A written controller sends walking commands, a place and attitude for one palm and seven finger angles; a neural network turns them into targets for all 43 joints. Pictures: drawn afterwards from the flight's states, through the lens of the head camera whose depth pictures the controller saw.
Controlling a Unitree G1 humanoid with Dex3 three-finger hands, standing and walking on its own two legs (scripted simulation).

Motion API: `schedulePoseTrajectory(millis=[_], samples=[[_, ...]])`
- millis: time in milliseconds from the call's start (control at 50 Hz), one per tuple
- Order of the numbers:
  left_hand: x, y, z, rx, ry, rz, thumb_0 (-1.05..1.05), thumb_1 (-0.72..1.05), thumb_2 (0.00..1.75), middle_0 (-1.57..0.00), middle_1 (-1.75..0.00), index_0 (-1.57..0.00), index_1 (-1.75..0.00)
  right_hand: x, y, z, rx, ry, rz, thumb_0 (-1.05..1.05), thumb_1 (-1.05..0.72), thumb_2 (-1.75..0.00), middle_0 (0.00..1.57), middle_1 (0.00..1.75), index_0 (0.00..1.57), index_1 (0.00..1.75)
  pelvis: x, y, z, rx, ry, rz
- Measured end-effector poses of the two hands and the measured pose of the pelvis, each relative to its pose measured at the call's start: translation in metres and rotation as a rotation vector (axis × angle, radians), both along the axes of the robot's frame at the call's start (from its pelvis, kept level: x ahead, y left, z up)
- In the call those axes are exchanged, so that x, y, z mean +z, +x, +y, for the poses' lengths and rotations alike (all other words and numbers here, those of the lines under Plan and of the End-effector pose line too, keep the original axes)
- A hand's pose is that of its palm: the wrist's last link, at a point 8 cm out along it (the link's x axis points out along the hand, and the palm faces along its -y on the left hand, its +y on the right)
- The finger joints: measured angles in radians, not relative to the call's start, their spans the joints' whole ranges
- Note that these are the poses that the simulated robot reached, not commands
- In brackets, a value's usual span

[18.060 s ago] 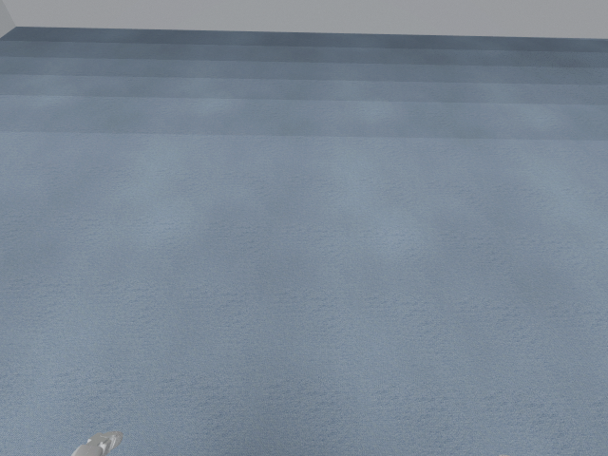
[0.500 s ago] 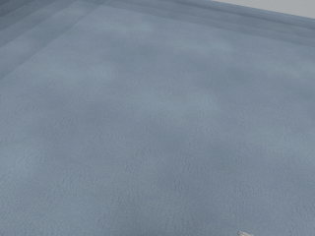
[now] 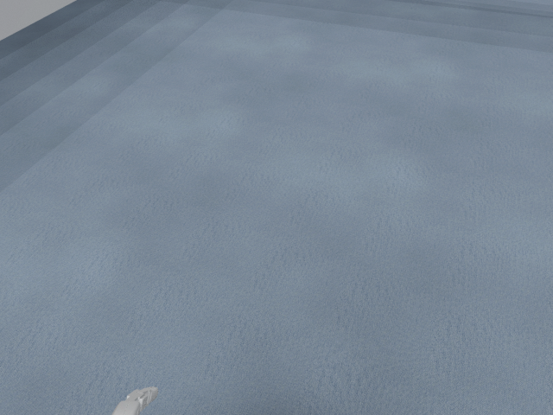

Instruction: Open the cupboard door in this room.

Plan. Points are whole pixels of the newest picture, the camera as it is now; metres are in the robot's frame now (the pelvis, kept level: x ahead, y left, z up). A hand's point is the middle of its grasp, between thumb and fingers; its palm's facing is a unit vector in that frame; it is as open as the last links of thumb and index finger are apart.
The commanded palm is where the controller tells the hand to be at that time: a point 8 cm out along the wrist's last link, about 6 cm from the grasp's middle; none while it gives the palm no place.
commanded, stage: turn or walk to find it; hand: left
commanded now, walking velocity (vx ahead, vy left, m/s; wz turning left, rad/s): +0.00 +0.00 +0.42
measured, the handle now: out of the picture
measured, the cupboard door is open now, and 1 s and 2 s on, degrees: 0 0 0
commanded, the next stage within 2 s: none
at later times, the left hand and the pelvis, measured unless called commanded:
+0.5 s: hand out of the picture -0.06 +0.23 -0.18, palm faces +0.30 -0.92 -0.25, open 7.4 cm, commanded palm none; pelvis -0.03 +0.02 -0.01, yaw +14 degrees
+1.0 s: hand out of the picture -0.02 +0.20 -0.14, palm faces +0.42 -0.86 -0.29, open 7.4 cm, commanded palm none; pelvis -0.03 -0.02 +0.00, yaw +26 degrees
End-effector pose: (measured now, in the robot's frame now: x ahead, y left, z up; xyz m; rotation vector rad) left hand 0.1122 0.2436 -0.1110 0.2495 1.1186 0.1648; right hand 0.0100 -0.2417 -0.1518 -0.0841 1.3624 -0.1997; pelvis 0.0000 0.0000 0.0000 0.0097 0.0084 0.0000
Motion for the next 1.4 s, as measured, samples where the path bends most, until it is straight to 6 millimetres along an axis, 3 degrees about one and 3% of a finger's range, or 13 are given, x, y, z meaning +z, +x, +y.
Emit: schedulePoseTrajectory(millis=[120,280,380,460,520,600,740,880,960,1100,1200,1300,1400], samples=[[0.012,-0.038,-0.017,0.07,0.005,0.01,0.0,0.91,0.9,-0.2,-0.3,-0.2,-0.3,0.001,-0.001,-0.022,0.046,0.009,0.031,0.0,-0.91,-0.9,0.2,0.3,0.2,0.3,0.008,-0.007,-0.014,0.059,0.029,-0.02],[0.003,-0.094,-0.018,0.183,-0.02,0.077,0.0,0.91,0.9,-0.21,-0.3,-0.2,-0.3,0.009,0.028,-0.028,0.152,-0.019,0.023,0.0,-0.91,-0.9,0.2,0.3,0.19,0.3,0.01,-0.012,-0.015,0.144,0.036,-0.02],[-0.011,-0.139,-0.002,0.267,-0.042,0.138,0.0,0.91,0.9,-0.21,-0.3,-0.2,-0.3,0.015,0.067,-0.008,0.255,-0.048,-0.028,0.0,-0.91,-0.9,0.2,0.3,0.19,0.3,0.006,-0.019,-0.003,0.191,0.025,-0.016],[-0.031,-0.179,0.02,0.344,-0.064,0.194,0.0,0.91,0.9,-0.21,-0.3,-0.2,-0.3,0.02,0.104,0.02,0.343,-0.078,-0.126,0.0,-0.91,-0.9,0.2,0.3,0.19,0.3,-0.005,-0.024,0.014,0.235,0.0,-0.016],[-0.038,-0.201,0.034,0.384,-0.066,0.243,0.0,0.91,0.9,-0.2,-0.3,-0.2,-0.3,0.029,0.12,0.042,0.388,-0.08,-0.189,0.0,-0.91,-0.9,0.2,0.3,0.19,0.3,-0.005,-0.029,0.022,0.243,0.007,-0.025],[-0.029,-0.206,0.044,0.411,-0.071,0.241,0.01,0.91,0.9,-0.2,-0.3,-0.2,-0.29,0.04,0.128,0.06,0.427,-0.078,-0.218,0.0,-0.91,-0.9,0.2,0.3,0.2,0.3,0.004,-0.032,0.028,0.274,-0.016,-0.024],[-0.015,-0.187,0.047,0.423,-0.051,0.143,0.0,0.91,0.9,-0.2,-0.3,-0.2,-0.29,0.036,0.12,0.069,0.46,-0.036,-0.193,0.0,-0.91,-0.9,0.2,0.3,0.2,0.3,0.009,-0.037,0.025,0.326,-0.013,-0.015],[-0.004,-0.158,0.027,0.417,-0.013,0.051,0.0,0.91,0.9,-0.2,-0.3,-0.2,-0.29,0.012,0.1,0.043,0.453,0.006,-0.112,0.0,-0.91,-0.9,0.2,0.3,0.2,0.3,0.003,-0.035,0.001,0.382,0.009,-0.004],[0.002,-0.156,0.005,0.429,0.011,0.012,0.0,0.91,0.9,-0.2,-0.3,-0.2,-0.3,-0.003,0.095,0.021,0.456,0.021,-0.059,0.0,-0.91,-0.9,0.2,0.3,0.2,0.3,-0.001,-0.033,-0.016,0.426,0.015,-0.011],[0.011,-0.186,-0.028,0.523,-0.007,0.05,0.0,0.9,0.9,-0.2,-0.3,-0.2,-0.3,0.002,0.098,-0.001,0.509,0.008,0.008,0.0,-0.91,-0.9,0.2,0.3,0.2,0.3,0.009,-0.031,-0.029,0.502,0.039,-0.009],[0.005,-0.213,-0.042,0.596,-0.035,0.081,0.0,0.91,0.9,-0.21,-0.3,-0.2,-0.3,0.007,0.105,-0.001,0.569,-0.02,0.039,0.0,-0.91,-0.9,0.2,0.3,0.19,0.3,0.01,-0.03,-0.03,0.553,0.037,-0.003],[-0.006,-0.253,-0.048,0.671,-0.069,0.133,0.0,0.91,0.9,-0.21,-0.3,-0.2,-0.3,0.012,0.126,0.025,0.652,-0.039,0.008,0.0,-0.91,-0.9,0.2,0.3,0.19,0.3,0.008,-0.037,-0.023,0.597,0.028,-0.001],[-0.027,-0.303,-0.045,0.755,-0.111,0.186,0.0,0.91,0.9,-0.21,-0.3,-0.2,-0.3,0.019,0.152,0.075,0.752,-0.043,-0.109,0.0,-0.91,-0.9,0.2,0.3,0.19,0.3,-0.002,-0.051,-0.007,0.645,0.002,-0.011]])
